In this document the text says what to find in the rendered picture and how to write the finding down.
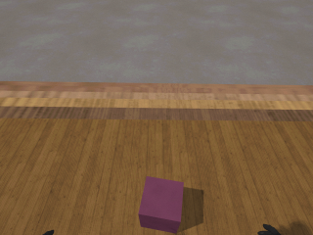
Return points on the right robot hand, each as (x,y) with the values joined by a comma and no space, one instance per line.
(270,230)

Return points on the carton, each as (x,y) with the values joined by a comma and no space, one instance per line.
(161,204)

